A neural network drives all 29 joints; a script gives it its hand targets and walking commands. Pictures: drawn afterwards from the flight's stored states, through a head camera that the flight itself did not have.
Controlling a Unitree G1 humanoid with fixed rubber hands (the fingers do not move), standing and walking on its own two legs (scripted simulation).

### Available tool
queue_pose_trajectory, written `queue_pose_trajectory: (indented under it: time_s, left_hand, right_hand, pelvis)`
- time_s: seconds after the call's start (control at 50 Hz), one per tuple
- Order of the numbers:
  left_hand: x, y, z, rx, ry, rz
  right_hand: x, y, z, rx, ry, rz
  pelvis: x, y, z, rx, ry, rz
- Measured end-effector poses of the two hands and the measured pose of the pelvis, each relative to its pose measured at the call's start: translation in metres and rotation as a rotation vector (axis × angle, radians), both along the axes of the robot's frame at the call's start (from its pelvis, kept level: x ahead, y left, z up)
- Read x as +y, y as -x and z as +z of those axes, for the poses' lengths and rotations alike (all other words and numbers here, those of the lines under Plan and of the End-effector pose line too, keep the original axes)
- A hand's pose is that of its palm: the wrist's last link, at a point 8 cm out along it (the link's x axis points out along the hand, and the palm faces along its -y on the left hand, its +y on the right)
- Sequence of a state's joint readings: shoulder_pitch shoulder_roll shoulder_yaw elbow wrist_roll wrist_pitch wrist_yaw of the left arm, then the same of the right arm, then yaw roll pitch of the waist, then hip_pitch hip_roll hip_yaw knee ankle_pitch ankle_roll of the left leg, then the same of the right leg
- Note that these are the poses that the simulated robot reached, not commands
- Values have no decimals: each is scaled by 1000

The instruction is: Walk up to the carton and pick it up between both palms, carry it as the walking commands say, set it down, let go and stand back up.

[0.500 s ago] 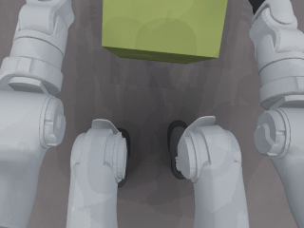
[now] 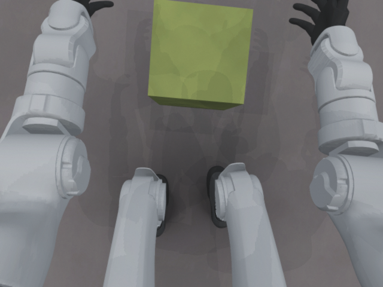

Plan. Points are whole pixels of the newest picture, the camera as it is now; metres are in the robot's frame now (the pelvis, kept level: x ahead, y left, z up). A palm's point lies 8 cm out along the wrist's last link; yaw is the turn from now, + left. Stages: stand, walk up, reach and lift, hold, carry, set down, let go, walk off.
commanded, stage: set down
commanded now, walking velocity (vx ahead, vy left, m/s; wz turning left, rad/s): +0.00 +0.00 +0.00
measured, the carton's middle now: (196, 66) +0.54 -0.04 -0.36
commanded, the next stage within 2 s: let go in 0.72 s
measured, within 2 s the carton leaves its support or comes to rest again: neither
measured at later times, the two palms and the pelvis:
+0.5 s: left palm out of the picture +0.58 +0.16 +0.05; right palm out of the picture +0.53 -0.24 +0.05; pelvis +0.02 +0.00 +0.14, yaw +0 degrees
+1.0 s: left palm out of the picture +0.50 +0.18 +0.09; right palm out of the picture +0.47 -0.25 +0.09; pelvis +0.06 -0.01 +0.22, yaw +0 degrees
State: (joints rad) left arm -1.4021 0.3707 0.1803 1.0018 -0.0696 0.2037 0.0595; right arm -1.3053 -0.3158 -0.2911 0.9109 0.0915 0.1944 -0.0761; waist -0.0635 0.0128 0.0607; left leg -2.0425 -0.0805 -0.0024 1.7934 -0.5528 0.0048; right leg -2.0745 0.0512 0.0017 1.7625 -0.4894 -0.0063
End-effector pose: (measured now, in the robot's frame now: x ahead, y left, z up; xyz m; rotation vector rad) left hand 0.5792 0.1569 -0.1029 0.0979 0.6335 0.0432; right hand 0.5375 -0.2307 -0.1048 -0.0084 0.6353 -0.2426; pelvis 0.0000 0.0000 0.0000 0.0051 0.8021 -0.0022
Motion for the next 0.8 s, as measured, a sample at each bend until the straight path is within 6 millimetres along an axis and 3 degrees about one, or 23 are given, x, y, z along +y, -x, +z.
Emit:
queue_pose_trajectory:
  time_s: [0.6, 0.7, 0.8]
  left_hand:
    - [4, 5, 179, -12, 6, -23]
    - [1, 7, 190, 11, 3, -33]
    - [0, 14, 186, 34, -19, -28]
  right_hand:
    - [-6, 8, 178, -15, -9, 17]
    - [-6, 10, 191, 0, 2, 28]
    - [-4, 16, 186, 31, 31, 53]
  pelvis:
    - [-2, -28, 168, -16, 0, -2]
    - [-3, -33, 185, -25, 0, 0]
    - [-4, -38, 192, -36, 0, -2]
